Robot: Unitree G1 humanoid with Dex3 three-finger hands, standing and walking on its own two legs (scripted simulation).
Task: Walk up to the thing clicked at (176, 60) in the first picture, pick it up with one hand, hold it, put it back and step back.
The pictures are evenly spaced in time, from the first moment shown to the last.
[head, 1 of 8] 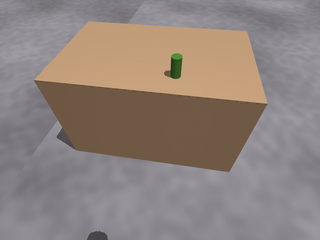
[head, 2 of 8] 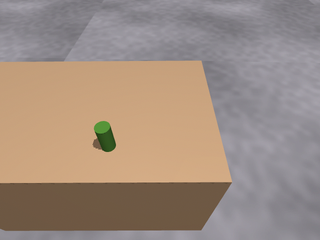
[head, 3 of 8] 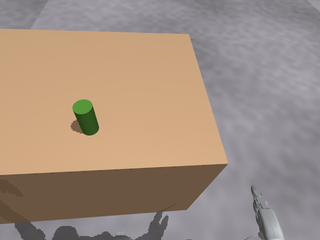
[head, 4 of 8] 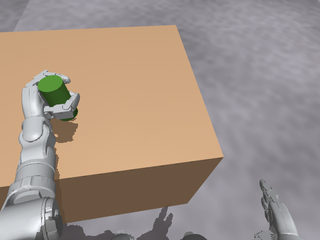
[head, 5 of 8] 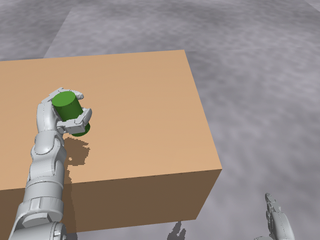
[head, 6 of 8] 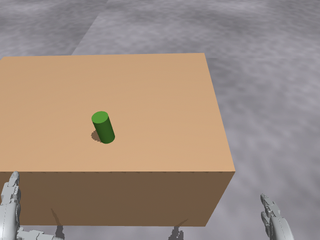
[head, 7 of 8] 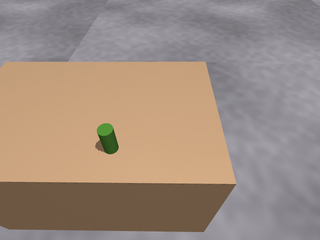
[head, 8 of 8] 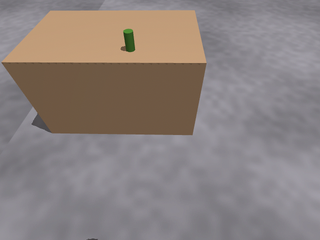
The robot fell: no
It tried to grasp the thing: yes
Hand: left
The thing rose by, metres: 0.25
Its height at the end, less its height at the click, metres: +0.00
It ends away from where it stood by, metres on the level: 0.01
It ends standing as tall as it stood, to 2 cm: yes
